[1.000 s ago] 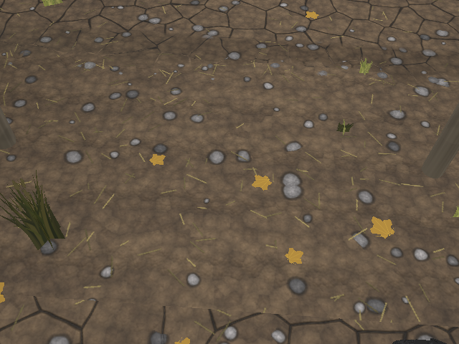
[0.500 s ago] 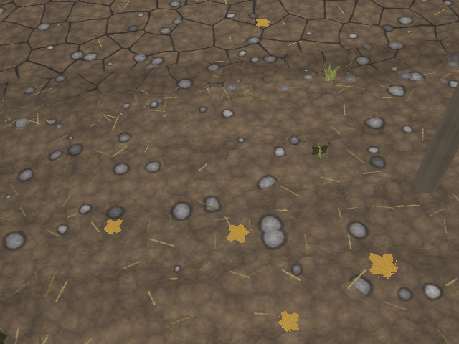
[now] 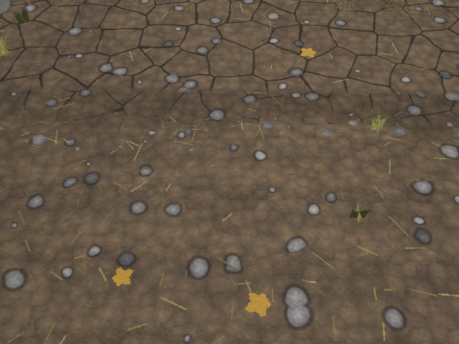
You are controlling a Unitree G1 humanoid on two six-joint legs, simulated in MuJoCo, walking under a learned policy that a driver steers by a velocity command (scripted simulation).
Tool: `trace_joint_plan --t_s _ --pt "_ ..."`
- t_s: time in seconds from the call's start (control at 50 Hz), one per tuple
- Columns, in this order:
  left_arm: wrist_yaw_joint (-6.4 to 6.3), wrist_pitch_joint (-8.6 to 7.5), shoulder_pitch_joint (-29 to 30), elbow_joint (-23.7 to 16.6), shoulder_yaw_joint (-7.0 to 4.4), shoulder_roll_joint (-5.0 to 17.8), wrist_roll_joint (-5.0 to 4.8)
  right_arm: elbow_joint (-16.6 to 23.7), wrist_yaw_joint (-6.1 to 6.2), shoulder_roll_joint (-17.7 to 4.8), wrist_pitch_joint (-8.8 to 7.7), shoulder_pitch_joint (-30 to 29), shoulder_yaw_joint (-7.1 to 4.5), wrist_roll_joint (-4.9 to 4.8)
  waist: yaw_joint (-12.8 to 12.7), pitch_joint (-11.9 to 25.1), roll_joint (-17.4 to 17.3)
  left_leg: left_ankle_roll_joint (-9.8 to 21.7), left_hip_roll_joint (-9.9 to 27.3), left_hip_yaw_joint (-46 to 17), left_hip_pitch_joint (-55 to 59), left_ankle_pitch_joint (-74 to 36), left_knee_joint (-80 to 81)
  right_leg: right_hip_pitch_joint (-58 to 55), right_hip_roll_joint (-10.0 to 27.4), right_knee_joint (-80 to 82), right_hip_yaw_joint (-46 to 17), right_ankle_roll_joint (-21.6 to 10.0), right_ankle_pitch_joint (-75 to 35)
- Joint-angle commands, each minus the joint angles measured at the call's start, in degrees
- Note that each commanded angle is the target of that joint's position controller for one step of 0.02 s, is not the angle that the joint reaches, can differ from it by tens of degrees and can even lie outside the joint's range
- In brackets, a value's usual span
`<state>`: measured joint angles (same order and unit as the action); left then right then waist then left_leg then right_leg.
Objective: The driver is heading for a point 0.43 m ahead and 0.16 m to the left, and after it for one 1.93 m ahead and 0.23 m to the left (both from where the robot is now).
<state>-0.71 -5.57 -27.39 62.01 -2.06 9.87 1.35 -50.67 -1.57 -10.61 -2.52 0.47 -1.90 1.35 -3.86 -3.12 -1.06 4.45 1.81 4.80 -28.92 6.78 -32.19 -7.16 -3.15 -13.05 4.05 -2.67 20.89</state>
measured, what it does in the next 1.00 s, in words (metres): walks ahead, turning left: left foot, then right foot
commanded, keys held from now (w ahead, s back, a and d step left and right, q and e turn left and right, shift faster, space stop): w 0.34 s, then w+q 0.12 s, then q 0.38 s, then no key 0.16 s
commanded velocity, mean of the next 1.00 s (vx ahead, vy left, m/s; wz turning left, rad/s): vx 0.34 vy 0.00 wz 0.23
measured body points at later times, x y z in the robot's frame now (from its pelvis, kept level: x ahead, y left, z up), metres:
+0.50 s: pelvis +0.25 +0.02 +0.01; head +0.28 +0.02 +0.46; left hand +0.43 +0.24 -0.11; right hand +0.17 -0.21 -0.13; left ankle +0.14 +0.09 -0.73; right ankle +0.41 -0.11 -0.69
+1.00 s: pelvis +0.36 +0.00 +0.01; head +0.38 +0.00 +0.46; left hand +0.35 +0.26 -0.13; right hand +0.55 -0.21 -0.12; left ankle +0.35 +0.12 -0.70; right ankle +0.44 -0.08 -0.73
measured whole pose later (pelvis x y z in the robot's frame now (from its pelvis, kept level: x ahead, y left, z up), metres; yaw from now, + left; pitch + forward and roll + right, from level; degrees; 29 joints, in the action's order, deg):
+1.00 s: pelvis +0.36 +0.00 +0.01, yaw +17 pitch +0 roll +0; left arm -1.2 -1.7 -14.6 50.5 -2.6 12.8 1.8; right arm -47.7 -1.1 -13.1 3.8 9.8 -3.7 1.8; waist -1.4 -2.2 -0.5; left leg 0.8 1.7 1.9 -24.9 20.0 -45.4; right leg 16.5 3.9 -25.5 14.1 -3.2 9.3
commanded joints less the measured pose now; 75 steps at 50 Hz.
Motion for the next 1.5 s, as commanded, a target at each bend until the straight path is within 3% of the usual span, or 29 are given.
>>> trace_joint_plan --t_s 0.02,0.04,0.06,0.08,0.12,0.18,0.26,0.46,0.52,0.56,0.58,0.6,0.62,0.64,0.7,0.86,1.0,1.04,1.06,1.08,1.1,1.12,1.16,1.2,1.34,1.38,1.4,1.44,1.5 --pt "-0.28 -0.11 0.4 -1.4 -1.64 9.2 -0.18 -2.0 1.15 -6.6 -1.75 14.6 -2.44 0.37 9.5 5.5 3.9 3.4 -4.2 2.2 17.4 0.8 6.1 3.3 13.5 -19.7 -3.1 -5.7 -55.5" --pt "-0.09 -0.12 0.8 -2.9 -1.05 7.7 -0.79 -4.5 1.75 -10.3 -2.27 24.6 -3.6 1.67 12.8 12.1 0.4 5.9 4.6 -7.4 32.3 4.4 6.8 14.1 11.0 -34.8 -1.4 -4.6 -40.8" --pt "0.62 0.04 -5.6 -4.0 -0.07 2.0 -3.12 -5.1 1.62 -16.5 -2.04 29.3 -5.24 2.27 10.5 19.1 -13.6 13.8 21.3 -35.9 47.4 10.6 12.6 34.9 0.2 -57.5 1.7 -1.7 -3.3" --pt "0.4 0.24 -2.6 -3.6 -1.5 7.2 -1.46 -4.6 0.97 -14.2 -1.29 24.1 -4.76 0.11 9.1 16.8 -6.2 13.0 20.7 -41.7 43.2 12.2 17.4 40.3 0.8 -63.3 -7.1 -3.0 5.8" --pt "0.81 -0.06 4.7 -5.7 -1.69 6.6 -1.04 -3.0 0.6 -7.7 -1.64 14.7 -2.88 -0.26 5.7 4.1 -0.5 9.9 16.5 -26.3 28.5 6.2 19.9 41.3 5.7 -60.0 -7.3 -3.3 -2.5" --pt "1.62 1.85 4.0 -5.3 -1.65 3.8 0.55 -5.0 1.26 -4.0 -2.82 15.8 -1.49 -0.4 2.3 1.7 -2.9 6.4 10.9 -15.9 20.5 -3.3 22.4 35.6 8.1 -53.5 -6.2 -2.0 -5.7" --pt "2.29 3.21 10.7 -7.7 -1.76 4.0 0.83 -6.6 1.66 -6.7 -3.68 20.7 -1.83 -0.69 2.5 -0.2 -2.1 7.1 9.7 -12.0 21.0 -6.7 25.2 41.1 9.4 -48.3 -4.0 0.2 -10.2" --pt "2.38 2.65 30.4 -15.3 -0.69 4.0 -0.13 -8.5 2.15 -6.8 -3.07 30.3 -1.19 -0.48 7.4 -2.8 -2.7 7.9 9.1 -11.4 30.5 -18.1 22.7 44.9 7.0 -24.4 -1.0 2.3 -19.5" --pt "1.64 1.47 29.1 -15.8 -0.69 4.7 -0.42 -8.1 2.62 -7.8 -2.47 28.6 -1.52 0.03 5.9 -2.1 -3.7 6.1 8.4 -11.1 31.4 -34.5 14.9 38.7 4.3 -19.9 -1.1 1.1 -16.5" --pt "0.61 0.36 19.7 -13.1 -1.56 7.0 -0.36 -6.9 2.68 -8.9 -2.39 25.8 -2.05 -0.3 2.3 2.3 -4.3 3.4 6.2 -11.4 30.2 -41.2 5.1 26.6 1.6 -14.6 -1.2 -0.4 -17.4" --pt "0.02 -0.61 12.1 -11.2 -2.26 9.0 0.51 -6.1 2.57 -8.7 -2.42 24.1 -2.1 -1.33 -1.1 6.4 -2.2 1.7 3.2 -9.8 25.2 -35.0 -5.0 14.9 4.0 -10.5 -2.2 -1.6 -27.4" --pt "-0.7 -1.29 4.1 -10.8 -3.35 14.1 2.17 -2.9 2.72 -6.0 -2.53 23.7 -1.46 -2.6 -2.7 15.3 4.3 0.1 -0.9 -7.6 13.6 -10.3 -21.3 -1.1 18.6 -14.5 -13.7 -4.1 -50.5" --pt "0.16 -0.56 5.0 -12.5 -3.63 16.8 1.77 -3.2 3.81 -1.5 -1.53 33.3 -1.11 -4.28 1.9 24.7 13.8 -0.7 -7.8 -5.3 2.8 32.3 -37.3 -11.3 34.0 -18.2 -26.8 -10.9 -78.0" --pt "0.52 0.76 6.4 -13.6 -3.24 14.2 -0.43 -4.9 4.4 -5.3 -0.31 34.5 -2.4 -2.35 2.5 25.1 6.6 -0.6 -5.4 -8.9 2.4 29.9 -41.9 -6.6 31.3 -17.9 -24.8 -11.9 -76.8" --pt "-0.9 1.75 17.7 -15.6 -0.75 5.5 -0.78 -2.3 2.57 -5.9 1.9 23.7 -3.39 0.27 4.8 6.8 8.1 -3.0 -0.3 -6.7 -0.7 19.3 -38.2 15.7 22.0 -5.7 -11.9 -8.7 -42.6" --pt "-1.41 1.83 15.7 -15.5 -1.46 8.5 0.23 2.3 0.88 -4.9 6.18 18.0 -3.34 0.77 6.4 6.0 8.4 -4.5 0.7 -4.4 1.0 10.6 -27.9 22.8 20.8 -1.2 -1.5 -9.7 -27.4" --pt "-0.24 4.06 12.4 -14.1 -2.49 12.0 0.45 5.6 0.65 -5.4 5.84 12.5 -2.04 0.25 3.3 6.5 9.0 -3.1 -1.3 -1.2 9.6 15.4 -9.1 20.9 22.0 -3.6 -2.1 -9.8 -17.8" --pt "-0.18 5.03 13.3 -13.9 -2.55 12.3 -0.08 5.2 1.01 -5.1 4.84 15.0 -1.73 0.22 5.0 6.5 7.5 -1.9 -2.0 -0.7 16.9 10.0 3.1 22.8 21.0 -7.4 -1.5 -7.1 -16.8" --pt "-0.05 5.5 11.7 -13.2 -2.39 11.4 0.23 4.9 1.28 -6.1 3.95 15.8 -1.71 0.33 5.2 6.2 4.5 -1.3 -0.6 -3.7 21.5 4.9 11.6 25.2 19.3 -10.1 -0.2 -3.6 -14.4" --pt "0.57 5.71 9.1 -13.8 -1.39 6.9 0.56 5.3 1.85 -9.8 3.04 16.4 -2.15 1.16 3.6 7.3 -7.3 0.0 11.4 -17.9 25.7 0.7 19.1 29.4 14.4 -20.6 5.0 0.8 -4.7" --pt "-0.07 6.24 9.8 -15.0 -0.35 3.6 -0.94 6.3 2.44 -13.3 2.88 12.7 -2.61 0.31 3.4 3.6 -16.6 6.9 19.9 -26.4 18.2 -7.7 20.7 32.4 6.2 -22.7 4.5 3.2 9.4" --pt "-0.38 7.25 12.3 -14.3 -1.07 7.3 -0.82 5.6 2.66 -10.0 2.58 13.0 -2.03 0.64 4.9 2.0 -9.7 8.9 17.9 -22.9 15.4 -8.0 20.1 29.5 7.6 -28.9 -0.6 3.4 9.1" --pt "-0.1 7.77 11.1 -13.0 -1.49 7.2 -1.07 5.4 3.11 -7.2 2.45 8.5 -0.72 0.59 1.9 1.3 -6.8 6.8 12.3 -15.8 15.5 -8.6 19.7 29.2 6.2 -30.6 -2.5 2.9 4.3" --pt "-0.16 7.63 9.0 -11.3 -1.77 7.4 0.06 5.1 3.54 -6.8 1.9 7.8 -0.35 -0.21 1.4 3.8 -6.7 6.0 9.9 -11.8 19.4 -18.2 17.3 28.1 5.3 -31.5 -2.5 2.8 1.8" --pt "-1.43 6.98 8.2 -8.9 -0.48 5.1 -0.76 1.1 3.68 -7.3 1.94 9.2 -0.18 -0.76 1.9 4.7 -4.5 3.8 8.9 -12.6 19.6 -11.8 13.0 15.9 5.1 -7.8 -2.7 3.1 -11.2" --pt "-1.48 5.73 7.3 -8.4 -0.65 8.2 0.35 0.2 3.31 -5.9 1.96 11.2 -0.05 -0.93 3.5 4.8 -0.7 -0.1 5.5 -11.9 15.6 -0.9 12.3 10.6 11.6 -5.3 -9.1 2.2 -20.5" --pt "-1.18 5.61 10.3 -7.3 -0.98 9.4 -0.93 -0.7 2.89 -4.1 2.24 12.9 0.0 -1.32 6.4 1.0 7.2 -1.0 2.0 -9.2 18.3 2.3 15.3 18.4 11.1 -6.5 -9.3 1.1 -18.1" --pt "-0.54 5.05 10.3 -6.6 -0.08 5.7 -0.81 -2.9 3.11 -6.2 2.45 12.2 -0.48 -0.95 4.3 -0.3 5.0 -1.4 2.5 -9.3 21.9 0.7 13.8 21.2 9.9 -3.8 -8.7 1.6 -11.7" --pt "-1.04 4.82 9.7 -5.2 -0.14 6.3 -0.83 -4.4 2.9 -5.9 2.18 12.2 -0.5 -0.75 4.1 0.4 4.1 -1.3 3.1 -9.6 21.4 0.1 14.0 19.4 9.3 -3.0 -8.5 1.4 -10.8"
